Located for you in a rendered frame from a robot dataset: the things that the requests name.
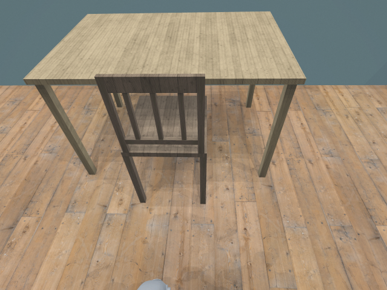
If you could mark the chair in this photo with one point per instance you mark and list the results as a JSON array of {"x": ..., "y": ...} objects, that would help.
[{"x": 161, "y": 125}]

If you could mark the table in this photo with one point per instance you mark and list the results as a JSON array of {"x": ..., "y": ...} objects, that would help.
[{"x": 230, "y": 48}]

